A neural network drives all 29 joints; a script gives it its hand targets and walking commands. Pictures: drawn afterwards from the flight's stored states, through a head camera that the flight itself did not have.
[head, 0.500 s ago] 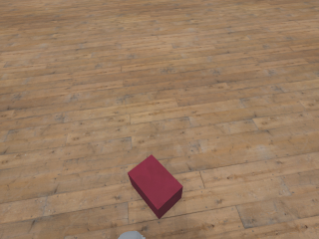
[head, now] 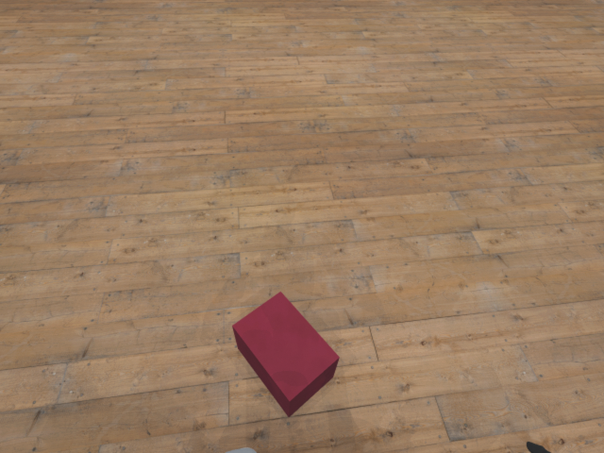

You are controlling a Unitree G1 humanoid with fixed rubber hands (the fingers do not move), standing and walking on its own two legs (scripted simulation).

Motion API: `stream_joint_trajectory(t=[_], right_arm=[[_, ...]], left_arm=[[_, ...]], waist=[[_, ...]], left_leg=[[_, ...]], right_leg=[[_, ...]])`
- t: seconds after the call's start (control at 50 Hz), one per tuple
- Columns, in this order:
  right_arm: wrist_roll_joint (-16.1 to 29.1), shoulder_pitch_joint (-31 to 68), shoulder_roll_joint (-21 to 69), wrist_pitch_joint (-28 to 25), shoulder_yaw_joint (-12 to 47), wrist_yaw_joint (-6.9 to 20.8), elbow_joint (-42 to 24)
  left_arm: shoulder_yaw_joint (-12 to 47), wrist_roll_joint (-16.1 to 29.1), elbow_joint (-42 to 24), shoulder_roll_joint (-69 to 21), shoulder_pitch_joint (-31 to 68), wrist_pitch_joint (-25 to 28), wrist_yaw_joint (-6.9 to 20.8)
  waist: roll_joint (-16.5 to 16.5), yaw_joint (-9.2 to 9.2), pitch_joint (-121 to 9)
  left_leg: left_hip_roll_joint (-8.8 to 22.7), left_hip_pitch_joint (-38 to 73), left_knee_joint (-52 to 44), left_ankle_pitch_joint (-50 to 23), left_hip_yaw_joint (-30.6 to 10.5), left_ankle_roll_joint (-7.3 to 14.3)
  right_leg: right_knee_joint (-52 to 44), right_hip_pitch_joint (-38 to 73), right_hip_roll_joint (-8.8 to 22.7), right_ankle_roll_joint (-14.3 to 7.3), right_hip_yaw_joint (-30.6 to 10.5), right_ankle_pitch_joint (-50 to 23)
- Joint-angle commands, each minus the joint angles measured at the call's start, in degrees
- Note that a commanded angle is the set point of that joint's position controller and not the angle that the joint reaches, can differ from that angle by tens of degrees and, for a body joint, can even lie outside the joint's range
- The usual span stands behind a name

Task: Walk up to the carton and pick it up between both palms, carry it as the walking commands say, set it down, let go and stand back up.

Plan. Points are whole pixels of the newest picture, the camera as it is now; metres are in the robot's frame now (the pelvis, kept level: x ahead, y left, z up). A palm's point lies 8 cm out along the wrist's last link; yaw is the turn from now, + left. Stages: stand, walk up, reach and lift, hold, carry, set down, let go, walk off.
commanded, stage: walk up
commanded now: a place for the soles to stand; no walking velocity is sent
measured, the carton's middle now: (284, 352) +0.49 +0.05 -0.66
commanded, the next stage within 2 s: none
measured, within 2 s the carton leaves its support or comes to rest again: neither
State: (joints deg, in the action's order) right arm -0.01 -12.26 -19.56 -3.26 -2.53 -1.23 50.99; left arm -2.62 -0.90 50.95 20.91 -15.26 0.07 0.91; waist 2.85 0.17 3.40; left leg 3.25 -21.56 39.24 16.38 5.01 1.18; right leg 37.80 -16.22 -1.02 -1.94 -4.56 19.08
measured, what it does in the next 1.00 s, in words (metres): stands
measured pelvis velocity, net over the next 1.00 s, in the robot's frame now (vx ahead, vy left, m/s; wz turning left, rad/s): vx -0.01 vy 0.00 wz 0.00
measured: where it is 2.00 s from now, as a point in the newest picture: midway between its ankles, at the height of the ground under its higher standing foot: outside the picture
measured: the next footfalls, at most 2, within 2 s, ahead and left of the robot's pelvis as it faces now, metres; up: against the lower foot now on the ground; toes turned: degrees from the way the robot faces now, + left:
none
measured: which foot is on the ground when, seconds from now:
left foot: down 0.00-1.00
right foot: down 0.00-1.00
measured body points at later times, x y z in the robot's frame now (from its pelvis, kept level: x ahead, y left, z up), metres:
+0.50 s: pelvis -0.01 +0.00 +0.00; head +0.01 +0.00 +0.45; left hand +0.06 +0.31 -0.12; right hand +0.07 -0.31 -0.12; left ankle +0.05 +0.11 -0.72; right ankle +0.00 -0.15 -0.72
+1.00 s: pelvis -0.01 +0.00 +0.00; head +0.01 +0.00 +0.45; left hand +0.06 +0.31 -0.12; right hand +0.08 -0.31 -0.12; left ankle +0.05 +0.11 -0.72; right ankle +0.00 -0.15 -0.72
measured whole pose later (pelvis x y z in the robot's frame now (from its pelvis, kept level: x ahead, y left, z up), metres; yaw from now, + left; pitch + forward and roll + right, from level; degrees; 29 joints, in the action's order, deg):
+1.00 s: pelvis -0.01 +0.00 +0.00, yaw +0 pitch -2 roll -1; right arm 0.0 -10.4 -21.3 -1.4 -2.5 0.6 55.7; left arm -2.3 -0.9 51.9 20.9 -15.2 1.2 0.3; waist -1.1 0.2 3.2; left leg 3.7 -21.5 39.2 16.0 4.8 1.0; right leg 37.9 -16.2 -1.4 1.2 -4.5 20.1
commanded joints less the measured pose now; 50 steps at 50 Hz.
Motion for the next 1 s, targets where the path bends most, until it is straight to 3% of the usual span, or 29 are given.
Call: stream_joint_trajectory(t=[0.0, 0.02, 0.06, 0.08, 0.1, 0.18, 0.22, 0.3, 0.34, 0.4, 0.46, 0.48, 0.5, 0.52, 0.54, 0.56, 0.6, 0.62, 0.66, 0.68, 0.72, 0.74, 0.78, 0.8, 0.82, 0.88, 0.9, 0.96, 0.98], right_arm=[[-0.9, 5.8, -13.1, 0.7, -2.1, 0.3, -2.5], [-1.2, 7.1, -13.6, 0.6, -2.3, 0.4, -2.4], [-1.1, 6.1, -15.0, 0.7, -2.7, 0.6, -1.9], [-0.9, 6.6, -14.9, 0.7, -2.5, 0.7, -2.3], [-1.2, 7.3, -14.7, 0.8, -2.6, 0.7, -2.0], [-1.2, 8.3, -15.2, 1.2, -2.3, 1.2, -1.4], [-1.2, 7.2, -14.9, 1.2, -2.2, 1.4, -0.5], [-1.5, 7.3, -15.3, 1.1, -2.4, 1.5, 0.2], [-1.1, 9.2, -15.7, 1.3, -2.1, 1.3, 0.0], [-1.1, 8.2, -15.2, 1.6, -2.2, 1.3, 0.3], [-0.6, 7.6, -14.8, 1.5, -2.2, 1.4, 0.8], [-0.8, 8.6, -15.0, 1.5, -2.1, 1.4, 0.8], [-0.6, 7.6, -14.6, 1.4, -2.2, 1.4, 0.4], [-0.8, 9.3, -14.4, 1.4, -2.2, 1.4, 0.5], [-0.7, 9.1, -14.8, 1.5, -2.1, 1.3, 0.2], [-0.8, 7.6, -15.0, 1.5, -1.7, 1.4, 1.1], [-1.0, 7.9, -15.6, 1.4, -2.2, 1.4, 0.8], [-1.0, 9.5, -15.3, 1.4, -2.0, 1.2, 0.0], [-0.6, 9.2, -15.9, 1.6, -2.1, 1.3, 0.6], [-0.7, 9.4, -14.9, 1.6, -1.9, 1.2, 0.6], [-0.9, 9.4, -15.7, 1.6, -2.2, 1.2, 0.5], [-1.0, 9.3, -14.8, 1.7, -2.1, 1.4, 0.0], [-1.1, 9.6, -15.2, 1.9, -2.1, 1.5, 0.1], [-1.0, 8.1, -15.6, 1.9, -2.5, 1.4, 0.6], [-0.8, 9.7, -16.1, 1.9, -2.2, 1.3, 0.1], [-0.9, 10.0, -15.2, 1.8, -2.1, 1.5, -0.3], [-0.6, 8.8, -15.1, 1.7, -1.7, 1.5, 0.2], [-1.1, 9.9, -14.9, 1.5, -2.1, 1.4, 0.3], [-0.7, 9.6, -15.4, 1.6, -2.0, 1.4, -0.1]], left_arm=[[-1.5, 0.1, -2.4, 14.3, 4.2, 2.8, -1.8], [-1.2, 0.2, -1.2, 13.6, 4.0, 2.8, -1.7], [-1.2, 0.2, -1.4, 13.9, 4.3, 2.7, -1.4], [-1.2, 0.2, -2.1, 13.0, 4.5, 2.7, -1.2], [-1.1, 0.0, -1.8, 13.0, 4.5, 2.8, -1.4], [-1.8, -0.1, -2.2, 14.3, 2.9, 2.7, -1.7], [-1.5, -0.2, -2.8, 13.5, 4.5, 2.8, -1.5], [-1.5, 0.6, -2.1, 13.1, 3.1, 2.6, -1.6], [-1.2, 0.5, -1.0, 12.6, 1.3, 2.6, -1.6], [-1.5, 0.2, -1.8, 13.4, 2.5, 2.8, -1.5], [-1.6, 0.0, -1.9, 14.1, 3.4, 2.9, -1.8], [-1.3, 0.1, -1.9, 13.0, 2.8, 2.8, -1.8], [-1.7, -0.1, -1.7, 13.4, 3.6, 2.8, -1.8], [-1.6, 0.1, -1.5, 13.5, 2.3, 2.7, -1.8], [-1.5, 0.0, -2.0, 13.3, 2.2, 2.7, -2.0], [-1.5, 0.0, -2.1, 14.2, 3.8, 2.9, -1.9], [-1.3, 0.2, -1.8, 13.4, 2.7, 2.6, -1.8], [-1.6, -0.1, -1.6, 13.5, 1.1, 2.6, -1.8], [-1.6, 0.3, -1.3, 13.3, 1.3, 2.7, -1.8], [-1.6, 0.3, -1.6, 13.1, 2.2, 2.9, -1.8], [-1.8, 0.0, -1.8, 13.3, 1.3, 2.8, -1.8], [-1.9, -0.1, -1.8, 12.9, 1.5, 2.7, -1.8], [-1.4, 0.2, -2.4, 13.4, 2.9, 2.8, -1.8], [-1.9, -0.2, -2.4, 12.8, 2.1, 2.6, -1.8], [-1.5, -0.1, -1.7, 13.0, 1.3, 2.6, -1.6], [-1.4, -0.1, -1.2, 13.6, 1.5, 2.5, -1.6], [-1.4, -0.3, -2.2, 13.3, 2.1, 2.9, -1.5], [-1.4, 0.1, -1.3, 12.3, 0.7, 2.8, -1.9], [-1.4, 0.0, -1.8, 13.6, 1.8, 2.7, -1.9]], waist=[[-5.5, 1.47, -2.5], [-6.1, 0.86, -2.6], [-1.8, 1.58, -3.6], [-2.2, 1.71, -3.3], [-0.3, 0.88, -1.5], [-3.1, 0.56, -0.7], [-0.8, 1.73, -0.4], [-8.0, 0.72, -2.3], [-6.8, -0.34, -2.6], [-3.8, 1.34, -1.7], [-0.7, 1.50, -3.1], [-3.7, 0.71, -3.2], [-3.3, 1.45, -3.6], [-5.5, 0.59, -2.9], [-2.0, 0.22, -3.3], [-4.4, 1.54, -1.8], [-6.5, 1.57, -4.0], [-7.0, 0.31, -3.0], [-5.4, 0.33, -3.2], [-6.6, 0.65, -2.8], [-3.4, 0.41, -2.2], [-5.4, 0.44, -2.0], [-4.6, 0.45, -1.6], [-5.0, 0.97, -3.1], [-3.9, 0.14, -1.4], [-5.3, 0.72, -0.9], [-2.9, 1.29, -2.7], [-6.3, 0.24, -2.6], [-4.7, 0.55, -1.6]], left_leg=[[6.2, 8.5, -9.3, 4.1, -7.3, 3.1], [6.4, 8.4, -10.0, 3.1, -8.3, 3.0], [5.9, 8.5, -9.1, 6.5, -7.7, 2.7], [5.8, 8.4, -10.2, 7.9, -7.9, 2.5], [6.0, 6.1, -11.3, 10.7, -9.4, 2.6], [6.7, 5.3, -11.7, 12.9, -8.8, 2.6], [4.7, 5.5, -10.7, 12.0, -8.5, 2.3], [8.5, 6.2, -16.4, 12.1, -13.1, 3.3], [8.7, 5.3, -15.0, 11.2, -11.2, 3.3], [5.6, 5.4, -12.2, 11.8, -8.9, 2.3], [6.1, 8.2, -11.6, 7.3, -9.2, 2.7], [6.1, 8.1, -12.5, 8.3, -8.9, 2.7], [6.3, 7.9, -11.9, 5.8, -9.6, 2.9], [6.9, 8.3, -10.5, 4.0, -8.9, 2.5], [7.1, 7.4, -10.1, 3.8, -8.9, 3.4], [6.4, 8.5, -12.0, 6.5, -8.7, 2.3], [7.8, 9.5, -14.6, 9.1, -10.8, 2.7], [9.3, 7.9, -14.8, 10.3, -11.3, 3.6], [8.9, 6.5, -14.1, 9.7, -10.5, 3.5], [7.6, 7.0, -12.3, 5.6, -9.3, 2.8], [7.4, 7.5, -12.0, 7.9, -9.0, 3.4], [6.9, 6.2, -13.0, 12.3, -8.7, 3.0], [7.4, 6.8, -13.0, 9.1, -9.7, 3.4], [7.5, 6.7, -14.3, 14.1, -10.3, 3.2], [8.2, 5.7, -14.0, 14.1, -10.8, 3.1], [7.0, 7.1, -13.6, 13.8, -9.3, 2.3], [7.4, 8.5, -13.5, 13.0, -10.1, 2.7], [8.2, 7.6, -14.1, 9.6, -10.4, 3.3], [7.9, 6.8, -12.6, 10.5, -9.5, 3.5]], right_leg=[[-8.9, -9.7, 6.3, -1.7, -8.7, -3.9], [-8.2, -8.3, 5.1, -1.5, -7.8, -4.0], [-8.5, -8.8, 5.1, -2.1, -7.2, -2.6], [-9.1, -9.2, 5.2, -2.4, -8.1, -3.5], [-9.0, -9.1, 4.5, -2.0, -7.5, -1.4], [-8.1, -8.8, 4.1, -2.3, -8.1, -0.3], [-9.5, -9.6, 4.4, -2.8, -9.1, 1.7], [-5.3, -7.4, 2.3, -1.2, -3.9, -2.9], [-6.6, -4.7, 2.8, -1.2, -3.4, -4.7], [-7.1, -7.4, 3.7, -2.4, -6.6, -6.1], [-7.8, -7.5, 4.3, -2.1, -7.8, -6.2], [-7.5, -7.2, 3.7, -1.7, -6.4, -6.6], [-6.4, -7.1, 3.8, -2.5, -7.4, -7.4], [-7.5, -7.6, 3.9, -2.2, -7.1, -7.0], [-7.4, -7.0, 3.9, -2.2, -7.2, -6.6], [-7.2, -9.1, 3.7, -2.2, -7.2, -7.0], [-5.1, -8.3, 2.6, -1.9, -5.2, -6.9], [-5.0, -7.8, 2.5, -2.1, -4.4, -7.2], [-5.5, -5.2, 2.7, -1.6, -4.4, -7.8], [-5.7, -6.3, 3.1, -2.0, -5.9, -8.2], [-5.5, -7.6, 3.0, -2.0, -5.7, -8.8], [-6.7, -6.9, 3.5, -2.2, -6.6, -6.0], [-6.8, -8.4, 3.3, -2.1, -6.6, -5.4], [-6.5, -7.8, 3.0, -2.4, -6.7, -3.6], [-5.8, -8.2, 2.7, -2.1, -5.0, -4.0], [-8.5, -8.8, 3.3, -2.2, -6.8, -3.6], [-8.8, -9.3, 3.6, -2.2, -6.6, -4.0], [-5.4, -7.7, 2.6, -1.6, -5.5, -7.1], [-6.1, -8.0, 2.8, -1.8, -5.3, -6.8]])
